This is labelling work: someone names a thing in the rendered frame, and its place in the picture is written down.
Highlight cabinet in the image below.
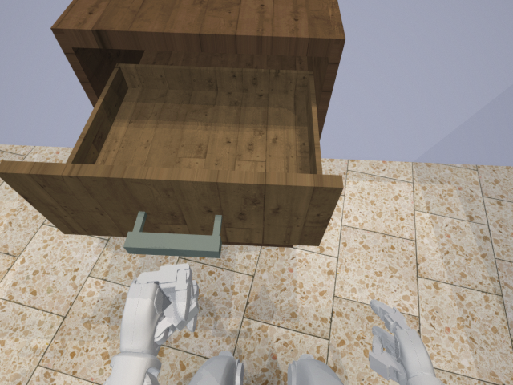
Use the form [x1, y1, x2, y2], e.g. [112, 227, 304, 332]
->
[51, 0, 345, 248]

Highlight handle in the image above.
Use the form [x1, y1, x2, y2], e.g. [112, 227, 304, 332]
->
[123, 211, 222, 258]

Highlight left robot hand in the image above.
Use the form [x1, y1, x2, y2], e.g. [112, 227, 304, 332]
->
[119, 263, 200, 357]

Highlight robot right thigh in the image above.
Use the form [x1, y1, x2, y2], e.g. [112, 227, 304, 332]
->
[287, 359, 344, 385]

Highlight left robot forearm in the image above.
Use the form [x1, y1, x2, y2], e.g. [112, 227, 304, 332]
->
[103, 352, 162, 385]

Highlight right robot shin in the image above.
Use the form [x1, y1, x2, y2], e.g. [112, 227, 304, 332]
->
[297, 354, 314, 361]

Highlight right robot hand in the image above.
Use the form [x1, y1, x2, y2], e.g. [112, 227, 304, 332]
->
[369, 299, 436, 385]

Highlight drawer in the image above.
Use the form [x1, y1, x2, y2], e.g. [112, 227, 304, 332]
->
[0, 63, 344, 246]

